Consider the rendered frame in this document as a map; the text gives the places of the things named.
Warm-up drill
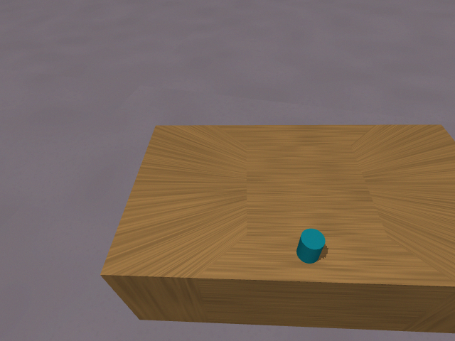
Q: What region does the can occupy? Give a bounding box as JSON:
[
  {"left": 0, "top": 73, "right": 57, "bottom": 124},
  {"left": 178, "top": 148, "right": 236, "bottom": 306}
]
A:
[{"left": 296, "top": 229, "right": 326, "bottom": 264}]

